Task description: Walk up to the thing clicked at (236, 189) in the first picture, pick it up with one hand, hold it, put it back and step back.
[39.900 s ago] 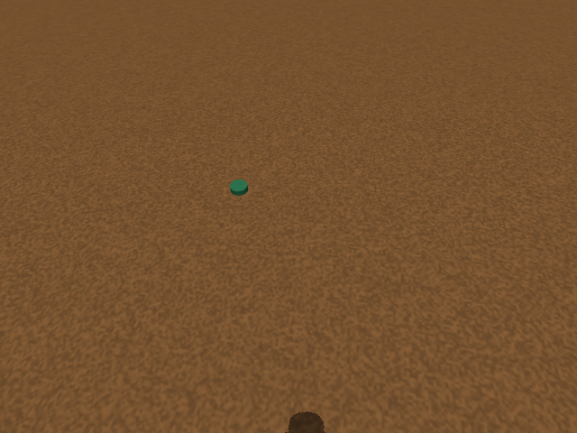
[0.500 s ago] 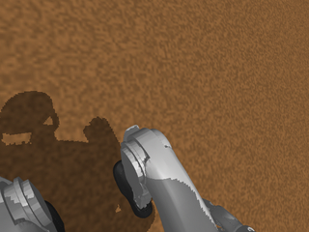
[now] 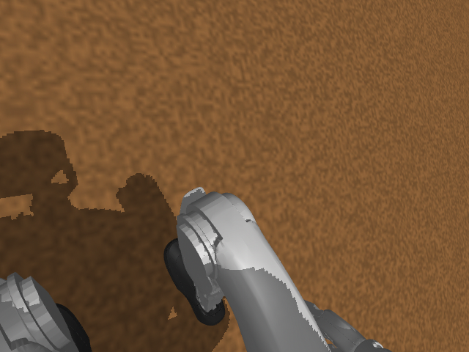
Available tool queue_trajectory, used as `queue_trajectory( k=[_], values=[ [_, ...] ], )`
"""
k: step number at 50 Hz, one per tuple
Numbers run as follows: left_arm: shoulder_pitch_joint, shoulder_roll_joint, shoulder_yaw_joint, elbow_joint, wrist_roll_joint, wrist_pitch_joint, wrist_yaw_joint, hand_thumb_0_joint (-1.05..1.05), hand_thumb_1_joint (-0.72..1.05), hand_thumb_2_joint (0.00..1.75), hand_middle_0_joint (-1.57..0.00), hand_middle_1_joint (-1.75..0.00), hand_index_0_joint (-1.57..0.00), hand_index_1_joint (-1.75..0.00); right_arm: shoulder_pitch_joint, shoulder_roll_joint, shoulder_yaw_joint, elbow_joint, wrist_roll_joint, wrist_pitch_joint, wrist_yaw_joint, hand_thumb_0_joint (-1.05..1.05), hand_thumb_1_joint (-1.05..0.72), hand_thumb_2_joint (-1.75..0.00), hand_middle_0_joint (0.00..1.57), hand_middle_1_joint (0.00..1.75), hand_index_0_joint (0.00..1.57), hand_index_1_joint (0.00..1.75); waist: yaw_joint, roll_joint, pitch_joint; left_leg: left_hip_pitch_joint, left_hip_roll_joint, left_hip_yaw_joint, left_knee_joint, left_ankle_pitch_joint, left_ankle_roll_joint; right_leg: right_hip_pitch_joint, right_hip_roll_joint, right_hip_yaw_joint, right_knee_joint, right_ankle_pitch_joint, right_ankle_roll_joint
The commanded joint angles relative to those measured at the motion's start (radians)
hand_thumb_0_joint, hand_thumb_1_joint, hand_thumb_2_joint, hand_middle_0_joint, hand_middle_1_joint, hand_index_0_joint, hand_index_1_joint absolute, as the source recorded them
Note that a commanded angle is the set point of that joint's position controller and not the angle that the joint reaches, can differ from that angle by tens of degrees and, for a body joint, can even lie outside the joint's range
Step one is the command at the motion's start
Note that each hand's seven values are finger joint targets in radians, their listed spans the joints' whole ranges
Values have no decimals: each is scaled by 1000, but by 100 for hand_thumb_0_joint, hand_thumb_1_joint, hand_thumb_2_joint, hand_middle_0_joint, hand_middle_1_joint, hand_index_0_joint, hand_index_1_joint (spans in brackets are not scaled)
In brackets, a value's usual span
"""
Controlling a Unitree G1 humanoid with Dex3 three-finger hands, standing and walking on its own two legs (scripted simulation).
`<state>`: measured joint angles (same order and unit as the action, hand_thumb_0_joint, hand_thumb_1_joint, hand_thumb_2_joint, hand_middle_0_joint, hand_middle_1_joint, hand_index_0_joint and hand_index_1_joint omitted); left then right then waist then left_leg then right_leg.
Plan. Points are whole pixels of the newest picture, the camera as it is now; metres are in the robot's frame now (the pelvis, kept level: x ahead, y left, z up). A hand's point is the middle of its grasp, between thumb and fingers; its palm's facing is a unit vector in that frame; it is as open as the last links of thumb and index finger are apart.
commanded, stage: open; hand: left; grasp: from above
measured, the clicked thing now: out of the picture +0.48 +0.34 -0.30
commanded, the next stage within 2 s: withdraw in 0.70 s
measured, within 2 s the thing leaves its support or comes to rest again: neither
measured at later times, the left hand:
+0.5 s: hand out of the picture +0.47 +0.33 -0.26, palm faces -0.43 -0.17 -0.89, open 13.7 cm
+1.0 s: hand out of the picture +0.48 +0.33 -0.24, palm faces -0.37 -0.15 -0.92, open 13.9 cm
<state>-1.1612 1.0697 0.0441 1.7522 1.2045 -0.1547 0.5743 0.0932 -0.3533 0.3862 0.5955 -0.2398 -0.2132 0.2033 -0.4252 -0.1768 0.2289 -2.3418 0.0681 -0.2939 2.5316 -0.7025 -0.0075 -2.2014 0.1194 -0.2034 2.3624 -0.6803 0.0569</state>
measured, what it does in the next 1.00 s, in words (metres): stands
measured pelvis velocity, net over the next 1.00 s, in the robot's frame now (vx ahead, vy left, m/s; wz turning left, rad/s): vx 0.00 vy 0.00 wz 0.00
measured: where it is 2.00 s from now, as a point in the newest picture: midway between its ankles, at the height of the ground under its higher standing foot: (147, 330)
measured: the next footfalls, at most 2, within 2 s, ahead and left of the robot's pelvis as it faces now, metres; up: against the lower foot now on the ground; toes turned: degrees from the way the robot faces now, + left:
none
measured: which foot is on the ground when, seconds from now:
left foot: down 0.00-1.00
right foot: down 0.00-1.00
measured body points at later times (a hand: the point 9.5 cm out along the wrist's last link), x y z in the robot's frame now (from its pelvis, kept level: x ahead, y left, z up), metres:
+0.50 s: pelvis +0.00 +0.00 +0.00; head +0.29 +0.14 +0.31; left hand +0.48 +0.33 -0.21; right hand +0.05 -0.24 -0.05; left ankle +0.07 +0.13 -0.28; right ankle +0.11 -0.11 -0.28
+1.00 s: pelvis +0.00 +0.00 +0.01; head +0.29 +0.14 +0.32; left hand +0.50 +0.34 -0.19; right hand +0.05 -0.24 -0.05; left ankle +0.07 +0.13 -0.28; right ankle +0.11 -0.11 -0.28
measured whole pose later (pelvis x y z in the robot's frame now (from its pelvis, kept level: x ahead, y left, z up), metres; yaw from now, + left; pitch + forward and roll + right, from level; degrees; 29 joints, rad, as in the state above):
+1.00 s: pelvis +0.00 +0.00 +0.01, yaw +0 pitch +27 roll -15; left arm -1.12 1.05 0.06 1.60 1.21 -0.15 0.53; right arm 0.11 -0.35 0.38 0.59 -0.24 -0.20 0.20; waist -0.40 -0.17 0.22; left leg -2.34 0.07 -0.30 2.51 -0.70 -0.01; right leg -2.19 0.12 -0.21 2.34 -0.68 0.05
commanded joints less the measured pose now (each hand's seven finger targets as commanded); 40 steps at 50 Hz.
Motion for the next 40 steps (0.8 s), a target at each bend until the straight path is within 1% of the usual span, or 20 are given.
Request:
queue_trajectory(
  k=[1, 2, 3, 5, 7, 8, 9, 10, 11, 15, 18, 20, 21, 23, 31, 33, 34, 35, 36, 40],
  values=[
    [-237, 221, 4, -106, -12, -10, 46, 0, -38, 81, -14, -104, -18, -99, 186, -331, -92, 15, 0, 2, -9, 0, -90, -90, 20, 30, 20, 30, -54, 575, -661, 480, 35, 100, -233, 224, 14, 417, 40, -94, -225, 313, -65],
    [-245, 204, -6, -111, -10, -11, 40, 0, -41, 84, -12, -105, -16, -101, 192, -329, -94, 15, 2, 1, -7, 0, -90, -90, 20, 30, 20, 30, -60, 574, -640, 469, 31, 101, -231, 207, 15, 396, 35, -95, -219, 296, -67],
    [-235, 218, 0, -110, -4, -10, 42, 0, -43, 86, -10, -107, -14, -103, 191, -331, -93, 16, -7, 7, -9, 0, -90, -90, 20, 30, 20, 30, -59, 569, -658, 476, 36, 103, -231, 214, 16, 426, 42, -90, -232, 307, -64],
    [-252, 224, 5, -137, -2, -9, 38, 0, -47, 89, -7, -108, -11, -104, 194, -331, -94, 22, 3, -1, -7, 0, -90, -90, 20, 30, 20, 30, -50, 597, -657, 502, 33, 96, -231, 235, 11, 383, 33, -101, -212, 310, -68],
    [-278, 213, -6, -163, -8, -15, 42, 0, -48, 91, -7, -109, -10, -105, 189, -332, -90, 16, 0, 2, -7, 0, -90, -90, 20, 30, 20, 30, -59, 614, -670, 515, 37, 89, -240, 255, 8, 400, 38, -104, -211, 330, -69],
    [-241, 209, -4, -124, -2, -10, 42, 0, -49, 90, -6, -109, -10, -105, 192, -336, -93, 21, 0, 2, -7, 0, -90, -90, 20, 30, 20, 30, -63, 595, -662, 528, 37, 82, -242, 264, 6, 398, 36, -107, -204, 336, -70],
    [-222, 223, 11, -99, 0, -6, 44, 0, -49, 91, -6, -109, -10, -106, 198, -331, -87, 20, 1, 4, -6, 0, -90, -90, 20, 30, 20, 30, -61, 575, -656, 499, 36, 88, -236, 249, 10, 404, 37, -107, -213, 327, -67],
    [-244, 195, -14, -135, -2, -9, 40, 0, -48, 91, -6, -109, -9, -105, 195, -337, -92, 12, -3, 3, -4, 0, -90, -90, 20, 30, 20, 30, -68, 590, -654, 508, 35, 90, -238, 257, 9, 406, 39, -103, -211, 334, -68],
    [-216, 210, 2, -90, -8, -5, 44, 0, -48, 91, -6, -109, -9, -106, 193, -335, -92, 15, -2, 6, -7, 0, -90, -90, 20, 30, 20, 30, -62, 564, -656, 492, 36, 91, -241, 241, 12, 420, 42, -103, -224, 325, -67],
    [-248, 222, -6, -114, -18, -6, 39, 0, -48, 91, -6, -109, -9, -106, 185, -336, -90, 7, -1, 7, -11, 0, -90, -90, 20, 30, 20, 30, -63, 556, -625, 453, 35, 96, -243, 179, 16, 398, 41, -94, -237, 274, -67],
    [-254, 207, -19, -135, -15, -10, 31, 0, -48, 91, -6, -109, -9, -106, 183, -333, -88, 4, -3, 8, -12, 0, -90, -90, 20, 30, 20, 30, -61, 567, -630, 462, 36, 92, -244, 186, 14, 400, 41, -95, -228, 275, -69],
    [-227, 220, -6, -112, -9, -6, 33, 0, -48, 91, -6, -109, -9, -106, 189, -338, -90, 9, -2, 8, -14, 0, -90, -90, 20, 30, 20, 30, -64, 561, -642, 487, 35, 87, -248, 204, 12, 404, 40, -104, -224, 291, -68],
    [-260, 207, -18, -151, -9, -13, 30, 0, -47, 90, -6, -109, -9, -105, 187, -337, -90, 5, 2, 6, -12, 0, -90, -90, 20, 30, 20, 30, -63, 589, -639, 490, 35, 83, -251, 209, 9, 385, 36, -106, -214, 291, -71],
    [-219, 214, -7, -97, -10, -7, 35, 0, -47, 92, -6, -109, -9, -105, 187, -333, -83, 12, -2, 9, -12, 0, -90, -90, 20, 30, 20, 30, -64, 557, -645, 484, 39, 82, -243, 218, 11, 404, 40, -106, -223, 305, -65],
    [-252, 221, -3, -141, 6, -5, 40, 0, -46, 90, -6, -109, -9, -105, 191, -337, -86, 17, -1, 8, -12, 0, -90, -90, 20, 30, 20, 30, -63, 616, -639, 521, 38, 81, -252, 235, 3, 369, 35, -112, -211, 311, -70],
    [-279, 201, -23, -167, 0, -9, 41, 0, -46, 90, -6, -109, -9, -105, 182, -336, -89, 8, -2, 7, -13, 0, -90, -90, 20, 30, 20, 30, -68, 629, -629, 514, 37, 83, -257, 224, 3, 369, 36, -108, -214, 305, -72],
    [-240, 208, -8, -123, 1, -2, 44, 0, -46, 90, -6, -109, -9, -105, 187, -337, -91, 18, -3, 8, -14, 0, -90, -90, 20, 30, 20, 30, -65, 592, -629, 513, 38, 79, -257, 216, 4, 371, 35, -111, -217, 301, -70],
    [-231, 204, -13, -113, 4, 2, 40, 0, -46, 91, -6, -109, -9, -106, 195, -334, -86, 16, -2, 5, -10, 0, -90, -90, 20, 30, 20, 30, -72, 592, -618, 498, 36, 85, -247, 228, 7, 378, 34, -107, -219, 313, -67],
    [-257, 201, -16, -156, -1, -1, 36, 0, -46, 90, -6, -109, -9, -105, 202, -341, -93, 11, -3, 4, -9, 0, -90, -90, 20, 30, 20, 30, -72, 592, -632, 506, 34, 88, -247, 232, 8, 383, 36, -106, -221, 314, -67],
    [-248, 212, -12, -131, -14, 0, 37, 0, -46, 90, -6, -109, -9, -105, 194, -337, -88, 12, -4, 9, -12, 0, -90, -90, 20, 30, 20, 30, -65, 588, -636, 498, 39, 85, -256, 220, 8, 405, 38, -103, -231, 309, -68]
  ],
)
